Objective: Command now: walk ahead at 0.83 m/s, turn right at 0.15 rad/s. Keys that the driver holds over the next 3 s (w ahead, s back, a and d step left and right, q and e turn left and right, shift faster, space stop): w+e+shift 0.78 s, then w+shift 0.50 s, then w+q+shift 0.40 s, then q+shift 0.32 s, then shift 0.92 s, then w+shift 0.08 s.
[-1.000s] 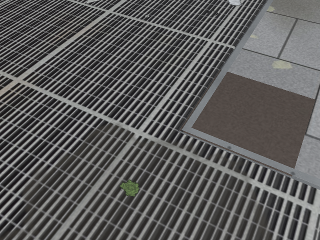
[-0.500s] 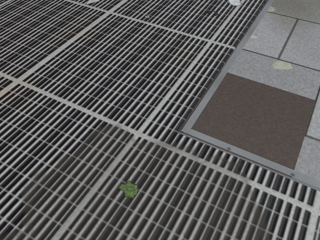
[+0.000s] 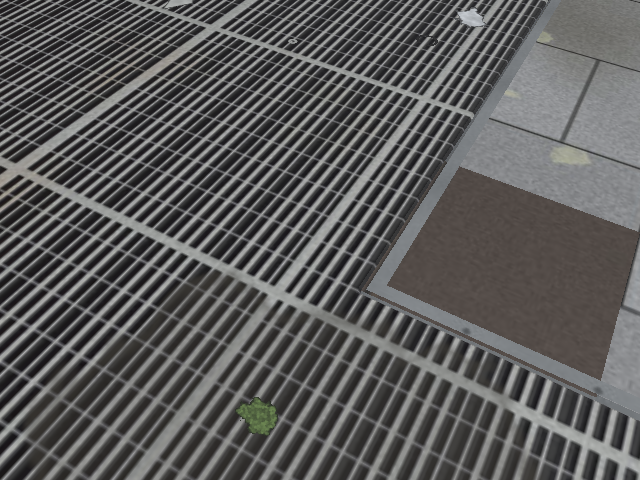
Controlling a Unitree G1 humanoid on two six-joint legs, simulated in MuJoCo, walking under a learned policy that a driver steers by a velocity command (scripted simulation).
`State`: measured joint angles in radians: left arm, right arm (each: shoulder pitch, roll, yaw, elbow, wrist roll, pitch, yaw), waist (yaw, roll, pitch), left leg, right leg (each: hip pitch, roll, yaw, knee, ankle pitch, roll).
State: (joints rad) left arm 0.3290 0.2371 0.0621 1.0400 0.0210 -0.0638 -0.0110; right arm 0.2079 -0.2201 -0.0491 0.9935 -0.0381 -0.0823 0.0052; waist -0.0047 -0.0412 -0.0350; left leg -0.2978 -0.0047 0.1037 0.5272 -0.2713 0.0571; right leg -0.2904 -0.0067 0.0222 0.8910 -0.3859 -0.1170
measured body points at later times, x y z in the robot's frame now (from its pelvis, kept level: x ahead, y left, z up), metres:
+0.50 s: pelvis +0.36 -0.05 -0.03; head +0.39 -0.04 +0.42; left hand +0.53 +0.18 -0.17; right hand +0.30 -0.30 -0.16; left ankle +0.19 +0.13 -0.59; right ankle +0.40 -0.07 -0.73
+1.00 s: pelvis +0.79 -0.20 +0.00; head +0.81 -0.22 +0.45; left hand +1.08 -0.07 -0.10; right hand +0.65 -0.46 -0.12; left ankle +0.88 -0.12 -0.73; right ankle +0.66 -0.22 -0.63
